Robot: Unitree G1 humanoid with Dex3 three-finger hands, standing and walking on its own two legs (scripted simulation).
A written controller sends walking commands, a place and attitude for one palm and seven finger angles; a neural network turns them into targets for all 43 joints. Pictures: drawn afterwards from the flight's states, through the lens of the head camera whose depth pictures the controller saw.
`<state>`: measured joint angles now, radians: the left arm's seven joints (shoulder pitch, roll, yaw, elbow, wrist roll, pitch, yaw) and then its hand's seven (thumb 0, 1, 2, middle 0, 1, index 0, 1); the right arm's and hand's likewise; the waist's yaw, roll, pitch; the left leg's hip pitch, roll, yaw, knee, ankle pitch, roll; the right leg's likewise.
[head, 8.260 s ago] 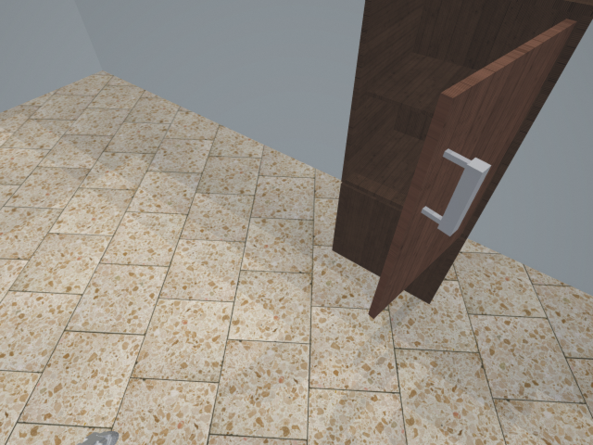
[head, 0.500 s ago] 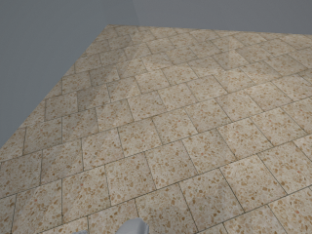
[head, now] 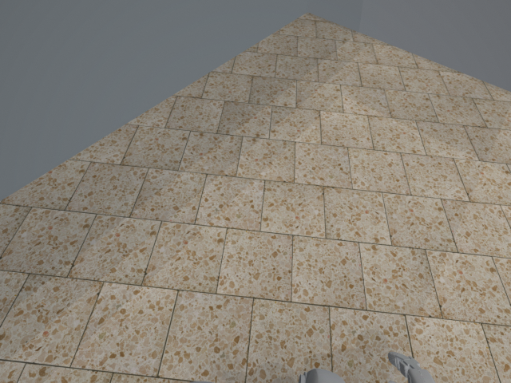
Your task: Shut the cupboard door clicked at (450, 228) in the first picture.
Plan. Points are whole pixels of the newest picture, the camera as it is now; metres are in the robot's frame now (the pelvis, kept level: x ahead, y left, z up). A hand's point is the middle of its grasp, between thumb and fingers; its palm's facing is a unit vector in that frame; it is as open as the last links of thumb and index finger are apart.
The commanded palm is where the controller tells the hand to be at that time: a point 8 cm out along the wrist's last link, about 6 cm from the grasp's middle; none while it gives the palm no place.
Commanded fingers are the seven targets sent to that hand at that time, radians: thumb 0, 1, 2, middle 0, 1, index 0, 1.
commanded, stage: walk to a spot facing it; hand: left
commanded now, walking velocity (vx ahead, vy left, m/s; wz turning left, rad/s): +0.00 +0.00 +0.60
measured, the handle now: out of the picture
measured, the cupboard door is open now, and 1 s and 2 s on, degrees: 78 78 78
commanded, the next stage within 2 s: none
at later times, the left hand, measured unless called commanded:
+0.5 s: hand out of the picture +0.04 +0.16 -0.13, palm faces +0.28 -0.91 -0.30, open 7.4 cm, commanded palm none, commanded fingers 0.00 0.90 0.90 -0.20 -0.30 -0.20 -0.30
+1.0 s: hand out of the picture -0.12 +0.22 -0.16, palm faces +0.61 -0.75 -0.25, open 7.4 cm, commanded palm none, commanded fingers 0.00 0.90 0.90 -0.20 -0.30 -0.20 -0.30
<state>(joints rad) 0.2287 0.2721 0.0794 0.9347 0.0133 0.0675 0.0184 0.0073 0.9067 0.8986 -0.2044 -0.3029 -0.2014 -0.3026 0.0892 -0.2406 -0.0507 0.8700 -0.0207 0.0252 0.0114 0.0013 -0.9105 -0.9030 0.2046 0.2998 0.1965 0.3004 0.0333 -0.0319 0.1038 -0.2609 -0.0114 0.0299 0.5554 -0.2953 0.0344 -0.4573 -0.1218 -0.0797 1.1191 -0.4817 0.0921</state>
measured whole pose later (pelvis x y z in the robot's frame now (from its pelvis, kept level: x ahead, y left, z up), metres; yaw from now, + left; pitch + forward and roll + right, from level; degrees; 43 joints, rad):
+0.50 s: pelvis -0.01 -0.05 +0.01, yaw +18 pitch -1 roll +2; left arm 0.18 0.17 0.02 0.85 0.02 0.02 0.03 0.00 0.90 0.90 -0.21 -0.30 -0.21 -0.30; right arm 0.23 -0.27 -0.10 0.93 -0.03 0.09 0.04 0.01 -0.91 -0.90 0.20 0.30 0.19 0.30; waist -0.04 0.05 0.08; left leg -0.51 -0.01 -0.03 1.19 -0.37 -0.07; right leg -0.23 -0.09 -0.15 0.52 -0.27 -0.02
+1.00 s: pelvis -0.05 -0.01 +0.01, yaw +36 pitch +0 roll -1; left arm 0.19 0.27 0.08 0.91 0.01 0.06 0.01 0.01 0.91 0.90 -0.20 -0.30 -0.20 -0.30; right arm 0.16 -0.22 -0.04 0.89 -0.02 0.02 0.01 0.00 -0.91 -0.90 0.21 0.30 0.20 0.30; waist 0.01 -0.03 0.08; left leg -0.24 -0.04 -0.02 0.47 -0.22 0.06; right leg -0.50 -0.10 -0.03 1.12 -0.37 0.10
